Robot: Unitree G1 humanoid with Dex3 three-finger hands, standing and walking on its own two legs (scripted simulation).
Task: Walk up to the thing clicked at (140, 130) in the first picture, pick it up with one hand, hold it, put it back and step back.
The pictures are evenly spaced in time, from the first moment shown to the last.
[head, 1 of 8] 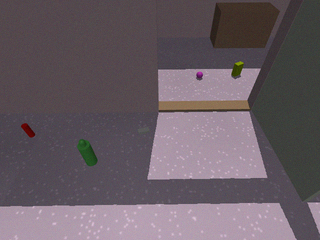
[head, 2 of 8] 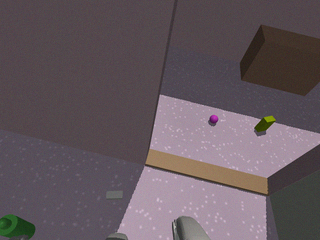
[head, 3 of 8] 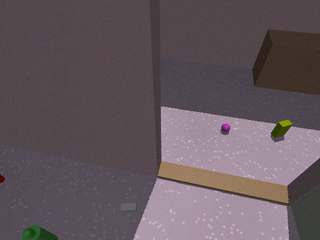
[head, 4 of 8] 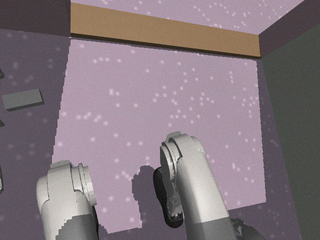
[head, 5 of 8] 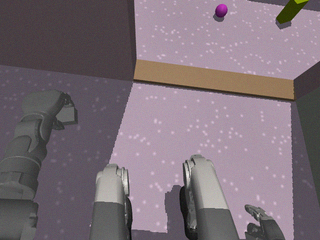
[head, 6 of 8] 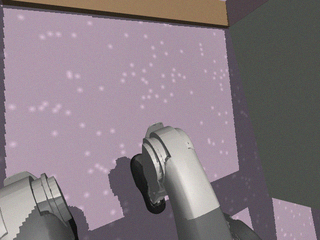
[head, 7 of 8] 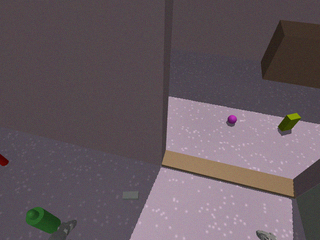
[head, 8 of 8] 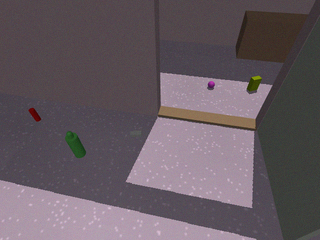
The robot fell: no
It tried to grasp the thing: yes
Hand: left
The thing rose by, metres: 0.68
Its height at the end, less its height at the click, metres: +0.00
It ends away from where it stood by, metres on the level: 0.01
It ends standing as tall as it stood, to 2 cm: yes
